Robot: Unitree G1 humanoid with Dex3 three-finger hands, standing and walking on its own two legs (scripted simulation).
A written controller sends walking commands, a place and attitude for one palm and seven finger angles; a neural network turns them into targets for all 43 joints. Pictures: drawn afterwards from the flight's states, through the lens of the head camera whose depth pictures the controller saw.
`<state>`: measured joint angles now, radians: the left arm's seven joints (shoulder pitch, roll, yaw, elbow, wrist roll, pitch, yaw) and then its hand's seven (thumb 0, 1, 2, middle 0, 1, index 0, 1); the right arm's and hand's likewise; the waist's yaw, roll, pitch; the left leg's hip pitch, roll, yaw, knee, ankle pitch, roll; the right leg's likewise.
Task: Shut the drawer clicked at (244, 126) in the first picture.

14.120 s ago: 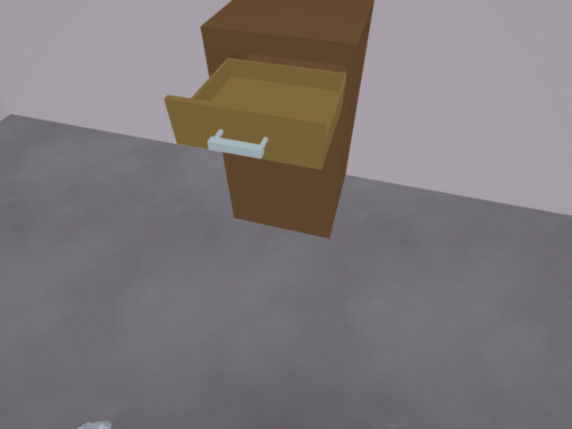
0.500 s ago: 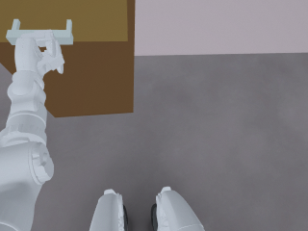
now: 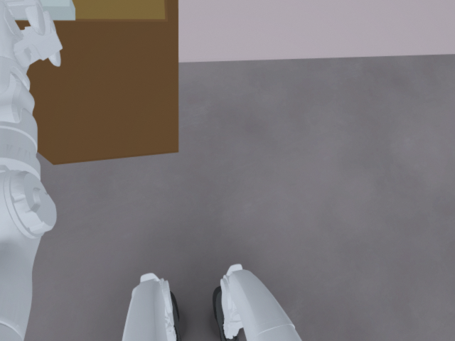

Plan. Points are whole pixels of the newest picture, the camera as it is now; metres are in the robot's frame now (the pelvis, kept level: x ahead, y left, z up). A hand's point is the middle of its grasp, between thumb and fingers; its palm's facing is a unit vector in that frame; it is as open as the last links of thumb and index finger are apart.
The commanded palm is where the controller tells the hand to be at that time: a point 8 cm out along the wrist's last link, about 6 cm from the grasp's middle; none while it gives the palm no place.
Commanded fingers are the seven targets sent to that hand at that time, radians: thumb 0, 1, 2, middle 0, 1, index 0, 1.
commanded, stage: push the drawer shut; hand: left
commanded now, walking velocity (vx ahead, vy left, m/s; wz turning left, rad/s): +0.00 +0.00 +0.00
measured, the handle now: out of the picture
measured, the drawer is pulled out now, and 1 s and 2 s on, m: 0.00 0.00 0.00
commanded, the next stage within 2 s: pull the fist back off the drawer in 0.40 s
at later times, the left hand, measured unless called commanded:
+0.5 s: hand (44, 31) +0.59 +0.19 +0.08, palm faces +0.04 -1.00 -0.05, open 3.4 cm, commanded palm +0.63 +0.19 +0.07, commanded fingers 0.00 0.90 0.90 -1.40 -1.60 -1.40 -1.60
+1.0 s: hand (46, 34) +0.58 +0.19 +0.07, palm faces +0.04 -1.00 -0.03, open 3.4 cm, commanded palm +0.57 +0.19 +0.07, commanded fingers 0.00 0.90 0.90 -1.40 -1.60 -1.40 -1.60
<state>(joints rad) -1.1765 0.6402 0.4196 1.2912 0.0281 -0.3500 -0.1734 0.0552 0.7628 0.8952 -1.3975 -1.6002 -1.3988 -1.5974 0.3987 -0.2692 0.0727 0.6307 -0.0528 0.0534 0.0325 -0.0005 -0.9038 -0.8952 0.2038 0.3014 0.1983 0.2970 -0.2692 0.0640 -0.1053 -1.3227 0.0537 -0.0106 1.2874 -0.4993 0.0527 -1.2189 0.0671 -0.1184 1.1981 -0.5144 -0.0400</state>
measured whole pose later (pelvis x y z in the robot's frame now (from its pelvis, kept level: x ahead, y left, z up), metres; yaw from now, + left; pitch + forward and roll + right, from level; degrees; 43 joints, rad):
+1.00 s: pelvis -0.02 +0.01 -0.01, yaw -1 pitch +32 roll -8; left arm -1.27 0.69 0.38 1.25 0.04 -0.26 -0.16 0.08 0.69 0.89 -1.40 -1.60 -1.40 -1.60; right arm 0.43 -0.26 0.10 0.65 -0.06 -0.01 0.04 0.00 -0.90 -0.90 0.20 0.30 0.20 0.30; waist -0.29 0.06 -0.09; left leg -1.41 0.05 -0.02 1.31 -0.46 0.06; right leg -1.30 0.06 -0.13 1.22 -0.48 -0.03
